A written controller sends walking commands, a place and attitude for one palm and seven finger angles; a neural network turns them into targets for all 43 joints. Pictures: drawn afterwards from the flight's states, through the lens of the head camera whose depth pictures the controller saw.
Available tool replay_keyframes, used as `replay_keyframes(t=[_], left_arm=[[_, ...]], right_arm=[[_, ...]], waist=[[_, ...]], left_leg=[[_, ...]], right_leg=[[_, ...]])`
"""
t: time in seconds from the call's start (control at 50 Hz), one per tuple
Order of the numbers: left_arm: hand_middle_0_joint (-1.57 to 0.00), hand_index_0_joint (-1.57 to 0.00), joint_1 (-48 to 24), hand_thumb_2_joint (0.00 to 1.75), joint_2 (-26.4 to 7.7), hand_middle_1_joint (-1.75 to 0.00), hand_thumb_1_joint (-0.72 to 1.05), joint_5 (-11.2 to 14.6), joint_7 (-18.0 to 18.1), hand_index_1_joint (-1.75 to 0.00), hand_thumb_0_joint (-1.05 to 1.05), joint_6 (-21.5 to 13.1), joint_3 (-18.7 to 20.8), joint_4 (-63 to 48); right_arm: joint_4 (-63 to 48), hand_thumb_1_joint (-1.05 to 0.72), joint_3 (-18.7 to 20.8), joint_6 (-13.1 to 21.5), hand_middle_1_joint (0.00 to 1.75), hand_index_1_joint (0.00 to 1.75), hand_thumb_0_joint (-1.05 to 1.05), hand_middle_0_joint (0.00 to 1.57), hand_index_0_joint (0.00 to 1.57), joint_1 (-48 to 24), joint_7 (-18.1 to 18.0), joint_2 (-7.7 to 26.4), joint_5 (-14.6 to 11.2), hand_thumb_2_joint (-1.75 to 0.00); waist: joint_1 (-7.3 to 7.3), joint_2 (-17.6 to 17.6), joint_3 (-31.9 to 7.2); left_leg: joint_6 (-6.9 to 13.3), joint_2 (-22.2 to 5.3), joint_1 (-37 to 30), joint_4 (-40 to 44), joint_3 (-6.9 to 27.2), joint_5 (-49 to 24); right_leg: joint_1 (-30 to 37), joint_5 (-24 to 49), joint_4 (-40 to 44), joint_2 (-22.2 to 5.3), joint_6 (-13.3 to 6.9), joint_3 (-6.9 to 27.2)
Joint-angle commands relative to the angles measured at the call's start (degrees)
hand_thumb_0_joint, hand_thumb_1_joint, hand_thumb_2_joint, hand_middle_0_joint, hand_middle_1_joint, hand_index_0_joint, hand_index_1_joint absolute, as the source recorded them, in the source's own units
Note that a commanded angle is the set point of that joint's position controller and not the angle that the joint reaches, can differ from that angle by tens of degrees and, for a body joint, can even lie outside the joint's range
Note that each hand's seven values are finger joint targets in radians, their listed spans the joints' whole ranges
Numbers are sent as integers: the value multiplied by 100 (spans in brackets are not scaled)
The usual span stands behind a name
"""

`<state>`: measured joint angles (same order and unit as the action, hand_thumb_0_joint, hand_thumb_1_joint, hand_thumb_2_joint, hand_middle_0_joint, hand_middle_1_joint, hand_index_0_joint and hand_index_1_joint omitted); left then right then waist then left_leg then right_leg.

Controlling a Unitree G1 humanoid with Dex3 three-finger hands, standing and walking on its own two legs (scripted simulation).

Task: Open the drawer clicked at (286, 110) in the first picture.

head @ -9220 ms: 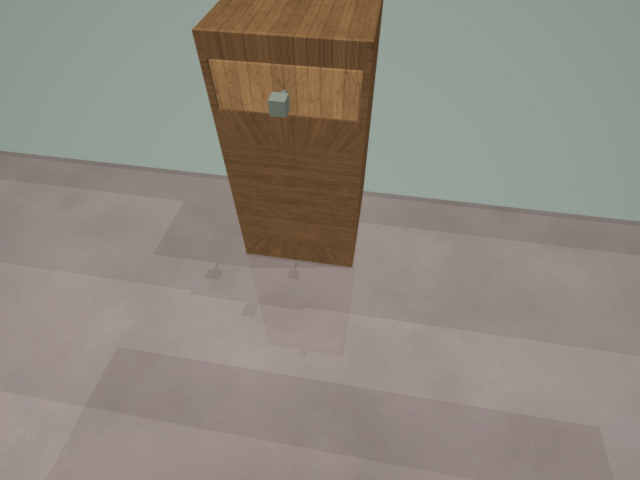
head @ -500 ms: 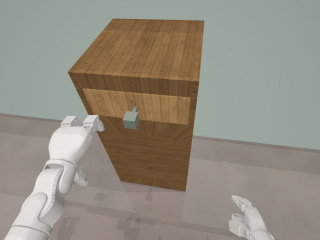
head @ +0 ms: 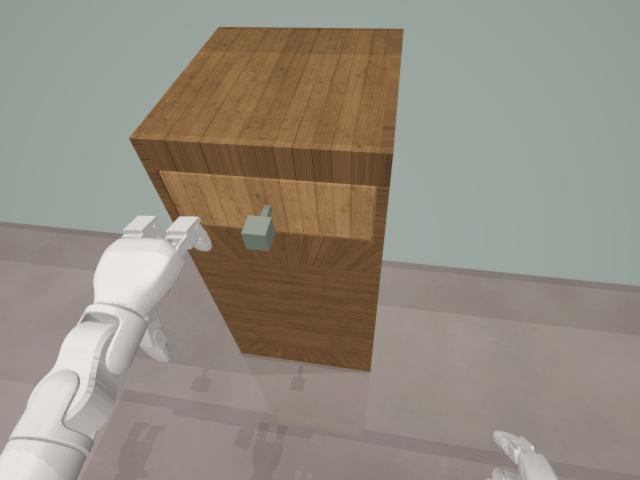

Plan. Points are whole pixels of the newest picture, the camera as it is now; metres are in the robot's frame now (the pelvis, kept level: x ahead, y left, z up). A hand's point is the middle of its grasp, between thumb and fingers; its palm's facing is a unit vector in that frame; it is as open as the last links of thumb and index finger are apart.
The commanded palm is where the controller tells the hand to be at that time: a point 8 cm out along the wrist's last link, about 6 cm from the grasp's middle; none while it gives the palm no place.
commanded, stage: raise the hand with hooked fingers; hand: left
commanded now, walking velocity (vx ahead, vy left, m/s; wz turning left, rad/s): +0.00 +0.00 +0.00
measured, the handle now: (262, 224) +0.52 +0.18 -0.04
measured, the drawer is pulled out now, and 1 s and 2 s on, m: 0.00 0.00 0.00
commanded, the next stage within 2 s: move the hooked fingers above the handle in 0.02 s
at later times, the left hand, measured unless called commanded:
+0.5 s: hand (189, 269) +0.34 +0.22 +0.07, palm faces +0.01 -0.07 -1.00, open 13.8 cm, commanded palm +0.32 +0.23 +0.12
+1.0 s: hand (212, 248) +0.39 +0.21 +0.05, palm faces -0.01 -0.05 -1.00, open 13.8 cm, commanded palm +0.38 +0.21 +0.11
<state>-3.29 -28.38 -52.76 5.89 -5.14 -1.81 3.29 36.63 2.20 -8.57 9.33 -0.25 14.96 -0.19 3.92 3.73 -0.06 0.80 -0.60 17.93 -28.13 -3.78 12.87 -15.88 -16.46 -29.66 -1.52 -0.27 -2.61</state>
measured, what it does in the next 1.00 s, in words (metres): stands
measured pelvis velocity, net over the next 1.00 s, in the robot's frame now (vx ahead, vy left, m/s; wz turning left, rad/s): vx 0.01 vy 0.00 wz -0.01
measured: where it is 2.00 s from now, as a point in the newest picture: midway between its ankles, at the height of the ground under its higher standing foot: outside the picture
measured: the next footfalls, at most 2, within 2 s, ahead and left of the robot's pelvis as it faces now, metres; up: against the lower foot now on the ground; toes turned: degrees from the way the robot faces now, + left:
none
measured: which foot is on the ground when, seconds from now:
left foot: down 0.00-1.00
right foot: down 0.00-1.00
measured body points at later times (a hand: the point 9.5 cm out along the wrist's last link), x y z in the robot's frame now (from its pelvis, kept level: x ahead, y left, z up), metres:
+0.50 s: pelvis +0.00 -0.01 +0.00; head +0.03 -0.03 +0.45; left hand +0.34 +0.22 +0.12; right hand +0.17 -0.24 -0.12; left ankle +0.02 +0.11 -0.74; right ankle -0.01 -0.11 -0.74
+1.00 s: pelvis +0.01 +0.00 -0.01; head +0.04 -0.03 +0.44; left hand +0.39 +0.21 +0.11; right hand +0.13 -0.26 -0.14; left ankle +0.02 +0.11 -0.74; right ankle -0.01 -0.11 -0.74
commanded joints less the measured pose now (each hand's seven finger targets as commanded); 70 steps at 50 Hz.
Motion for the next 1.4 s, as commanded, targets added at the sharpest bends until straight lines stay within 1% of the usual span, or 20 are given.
replay_keyframes(t=[0.0,0.12,0.16,0.28,0.4,0.46,0.6,0.66,0.72,0.76,0.82,0.96,1.06,1.08,1.16,1.18,1.22,1.28,1.32,1.38], left_arm=[[-30,-30,-1563,30,-1145,-120,-50,19,314,-120,0,182,744,-969],[-30,-30,-1738,30,-1001,-120,-50,27,108,-120,0,291,460,-847],[-30,-30,-1974,30,-1183,-120,-50,-4,63,-120,0,277,593,-519],[-30,-30,-2698,30,-1110,-120,-50,-81,108,-120,0,-13,443,-345],[-30,-30,-2898,30,-1027,-120,-50,-151,205,-120,0,3,402,147],[-30,-30,-2828,30,-1211,-120,-50,-169,232,-120,0,54,604,335],[-30,-30,-3297,30,-831,-120,-50,-242,307,-120,0,80,201,361],[-30,-30,-3285,30,-1133,-120,-50,-275,390,-120,0,69,504,459],[-30,-30,-3396,30,-944,-120,-50,-292,454,-120,0,146,334,806],[-30,-30,-3610,30,-1189,-120,-50,-339,494,-120,0,179,529,1016],[-30,-30,-3870,30,-839,-120,-50,-377,503,-120,0,180,165,1026],[-30,-30,-4343,30,-857,-120,-50,-431,477,-120,0,133,123,1695],[-30,-30,-4785,30,-1086,-120,-50,-510,615,-120,0,-6,323,1970],[-30,-30,-4854,30,-945,-120,-50,-525,637,-120,0,-11,184,2071],[-30,-30,-5001,30,-1153,-120,-50,-586,721,-120,0,5,376,2551],[-30,-30,-5042,30,-1012,-120,-50,-593,725,-120,0,9,226,2546],[-30,-30,-5277,30,-898,-120,-50,-598,718,-120,0,35,100,2849],[-30,-30,-5589,30,-937,-120,-50,-626,722,-120,0,-51,83,2835],[-30,-30,-5756,30,-670,-120,-50,-604,727,-120,0,-119,-136,2838],[-30,-30,-5778,30,-856,-120,-50,-620,815,-120,0,-156,67,3142]], right_arm=[[-840,-90,135,306,30,30,0,20,20,-725,-42,554,-46,-90],[-863,-90,67,321,30,30,0,20,20,-798,-102,540,-47,-90],[-801,-90,50,316,30,30,0,20,20,-728,-144,563,-48,-90],[-751,-90,74,384,30,30,0,20,20,-598,-177,520,-31,-90],[-695,-90,138,356,30,30,0,20,20,-418,-145,541,-35,-90],[-689,-90,165,315,30,30,0,20,20,-362,-134,583,-40,-90],[-673,-90,251,284,30,30,0,20,20,-162,-107,592,-48,-90],[-646,-90,271,261,30,30,0,20,20,-88,-120,633,-31,-90],[-597,-90,272,254,30,30,0,20,20,-51,-131,614,-71,-90],[-551,-90,283,242,30,30,0,20,20,14,-147,648,-71,-90],[-560,-90,309,245,30,30,0,20,20,81,-138,622,-73,-90],[-513,-90,313,201,30,30,0,20,20,262,-157,655,-72,-90],[-452,-90,348,191,30,30,0,20,20,430,-172,660,-42,-90],[-442,-90,342,194,30,30,0,20,20,442,-159,643,-60,-90],[-374,-90,358,155,30,30,0,20,20,552,-151,686,-48,-90],[-398,-90,360,154,30,30,0,20,20,555,-147,669,-57,-90],[-337,-90,375,147,30,30,0,20,20,645,-148,693,-68,-90],[-316,-90,412,131,30,30,0,20,20,771,-149,705,-48,-90],[-281,-90,445,133,30,30,0,20,20,849,-134,686,-35,-90],[-247,-90,455,110,30,30,0,20,20,984,-118,718,-25,-90]], waist=[[36,-210,-1468],[-26,-320,-1265],[-71,-505,-1142],[-81,-151,-1503],[-86,-283,-1656],[-54,-396,-1792],[-182,-239,-1957],[-125,-332,-2140],[-194,-332,-1909],[-197,-383,-1983],[-276,-265,-2131],[-381,-469,-1968],[-369,-378,-2356],[-407,-275,-2289],[-426,-486,-2316],[-428,-341,-2405],[-563,-485,-2192],[-614,-301,-2435],[-691,-242,-2510],[-679,-350,-2499]], left_leg=[[107,191,-740,263,159,-1071],[137,196,-733,325,131,-864],[143,203,-645,315,122,-710],[147,241,-743,195,142,-832],[139,229,-643,71,140,-1091],[140,242,-520,8,132,-1252],[147,201,-643,-142,161,-1460],[144,215,-560,-186,161,-1572],[152,206,-448,-205,124,-1426],[154,204,-399,-226,127,-1402],[157,195,-511,-278,134,-1448],[175,210,-304,-366,153,-1238],[180,232,-277,-482,141,-1348],[184,232,-261,-510,140,-1373],[188,233,-71,-551,118,-1376],[190,241,-84,-574,98,-1364],[197,222,-3,-584,92,-1202],[196,216,-113,-643,126,-1313],[196,209,-195,-712,135,-1364],[191,211,-38,-753,175,-1358]], right_leg=[[306,1099,420,221,-133,173],[268,945,523,208,-112,187],[209,789,593,220,-95,201],[173,911,469,207,-121,222],[134,1223,295,233,-143,174],[285,1469,226,241,-143,206],[-39,1551,48,275,-167,154],[133,1707,-8,285,-177,184],[-68,1624,-18,283,-165,166],[-41,1557,-40,299,-174,173],[-173,1580,-91,298,-182,160],[-369,1405,-111,307,-181,150],[-287,1562,-225,300,-187,180],[-394,1619,-247,303,-187,178],[-340,1692,-277,309,-181,187],[-382,1720,-294,302,-174,203],[-568,1579,-258,307,-160,189],[-618,1614,-310,320,-178,192],[-748,1636,-333,328,-177,198],[-785,1600,-392,352,-187,176]])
